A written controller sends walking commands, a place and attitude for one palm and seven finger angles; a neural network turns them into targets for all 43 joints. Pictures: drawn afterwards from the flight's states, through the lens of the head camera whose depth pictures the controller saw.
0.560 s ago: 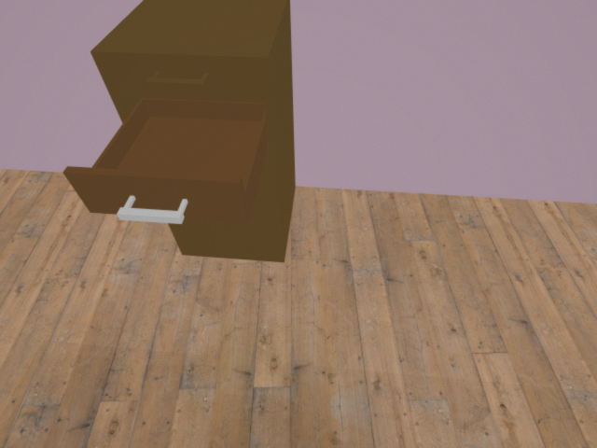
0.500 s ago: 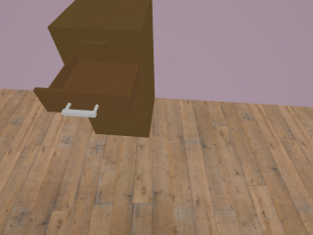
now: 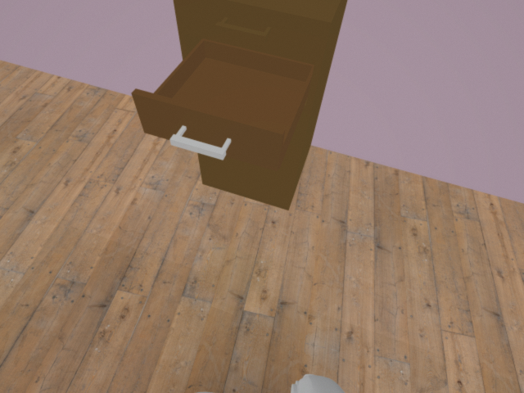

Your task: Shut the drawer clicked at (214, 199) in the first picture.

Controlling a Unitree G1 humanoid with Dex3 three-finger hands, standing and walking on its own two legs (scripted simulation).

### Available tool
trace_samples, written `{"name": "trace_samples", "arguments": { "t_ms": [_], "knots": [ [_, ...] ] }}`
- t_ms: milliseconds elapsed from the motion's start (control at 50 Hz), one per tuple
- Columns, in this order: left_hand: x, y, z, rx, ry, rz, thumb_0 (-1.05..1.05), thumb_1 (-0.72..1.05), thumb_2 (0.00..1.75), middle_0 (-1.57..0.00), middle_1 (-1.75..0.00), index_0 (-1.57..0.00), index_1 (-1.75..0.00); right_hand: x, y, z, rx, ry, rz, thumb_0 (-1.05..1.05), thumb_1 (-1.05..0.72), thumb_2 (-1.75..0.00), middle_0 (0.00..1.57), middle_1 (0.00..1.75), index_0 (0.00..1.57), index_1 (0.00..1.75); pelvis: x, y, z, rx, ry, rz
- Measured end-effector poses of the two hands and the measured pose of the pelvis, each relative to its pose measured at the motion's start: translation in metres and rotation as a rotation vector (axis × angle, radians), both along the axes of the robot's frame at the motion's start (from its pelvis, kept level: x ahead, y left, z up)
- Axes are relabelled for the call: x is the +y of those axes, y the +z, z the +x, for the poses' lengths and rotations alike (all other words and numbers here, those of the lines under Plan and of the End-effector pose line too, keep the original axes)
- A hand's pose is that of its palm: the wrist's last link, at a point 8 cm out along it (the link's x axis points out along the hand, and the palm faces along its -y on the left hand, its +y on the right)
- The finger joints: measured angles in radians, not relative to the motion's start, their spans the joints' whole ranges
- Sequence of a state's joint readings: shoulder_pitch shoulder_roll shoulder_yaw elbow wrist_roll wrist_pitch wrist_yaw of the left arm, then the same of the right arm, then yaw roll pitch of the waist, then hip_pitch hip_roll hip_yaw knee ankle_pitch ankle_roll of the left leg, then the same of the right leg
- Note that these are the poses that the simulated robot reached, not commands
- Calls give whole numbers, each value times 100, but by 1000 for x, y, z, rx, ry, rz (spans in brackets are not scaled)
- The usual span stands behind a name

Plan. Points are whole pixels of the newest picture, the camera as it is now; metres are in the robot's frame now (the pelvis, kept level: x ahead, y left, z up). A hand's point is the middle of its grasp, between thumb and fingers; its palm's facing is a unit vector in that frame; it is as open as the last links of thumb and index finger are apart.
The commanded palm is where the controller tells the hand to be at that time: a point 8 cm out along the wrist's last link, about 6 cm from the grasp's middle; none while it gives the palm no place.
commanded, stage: turn or walk to find it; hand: left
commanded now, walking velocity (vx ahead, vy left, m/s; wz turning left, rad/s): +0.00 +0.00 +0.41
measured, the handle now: (201, 141) +0.66 +0.17 -0.10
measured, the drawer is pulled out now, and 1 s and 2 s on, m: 0.30 0.30 0.30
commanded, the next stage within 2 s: stand and wait in 0.04 s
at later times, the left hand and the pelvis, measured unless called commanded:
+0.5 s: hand out of the picture +0.02 +0.15 -0.18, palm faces +0.16 -0.96 -0.22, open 7.4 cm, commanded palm none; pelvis +0.02 -0.04 +0.00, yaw +7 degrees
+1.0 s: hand out of the picture +0.08 +0.16 -0.16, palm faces +0.10 -0.96 -0.27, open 7.4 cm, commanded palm none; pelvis +0.04 -0.05 +0.01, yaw +5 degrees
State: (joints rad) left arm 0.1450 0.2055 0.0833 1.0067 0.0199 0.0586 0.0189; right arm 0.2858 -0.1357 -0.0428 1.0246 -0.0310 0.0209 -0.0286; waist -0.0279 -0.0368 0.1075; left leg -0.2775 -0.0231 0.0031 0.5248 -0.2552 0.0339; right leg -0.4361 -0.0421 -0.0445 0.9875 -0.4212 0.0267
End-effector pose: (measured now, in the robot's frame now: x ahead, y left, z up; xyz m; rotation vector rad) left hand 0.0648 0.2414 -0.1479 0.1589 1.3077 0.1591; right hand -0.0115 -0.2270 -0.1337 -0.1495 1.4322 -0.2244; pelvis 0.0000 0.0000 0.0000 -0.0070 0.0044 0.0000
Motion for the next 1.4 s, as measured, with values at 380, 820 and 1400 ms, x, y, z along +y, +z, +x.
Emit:
{"name": "trace_samples", "arguments": {
  "t_ms": [380,820,1400],
  "knots": [
    [-32,19,-36,13,100,63,0,91,90,-20,-30,-20,-30,-50,-10,105,-144,152,22,0,-91,-90,19,30,20,30,-38,1,11,3,114,18],
    [-51,17,-30,61,110,24,0,91,90,-20,-30,-21,-30,-45,-7,110,-112,163,44,0,-91,-90,20,30,20,30,-49,8,33,-9,99,12],
    [-39,18,11,6,26,56,0,91,90,-20,-30,-20,-30,-79,-2,87,-107,69,-29,0,-91,-90,20,30,20,30,-55,5,31,-15,17,3]
  ]
}}
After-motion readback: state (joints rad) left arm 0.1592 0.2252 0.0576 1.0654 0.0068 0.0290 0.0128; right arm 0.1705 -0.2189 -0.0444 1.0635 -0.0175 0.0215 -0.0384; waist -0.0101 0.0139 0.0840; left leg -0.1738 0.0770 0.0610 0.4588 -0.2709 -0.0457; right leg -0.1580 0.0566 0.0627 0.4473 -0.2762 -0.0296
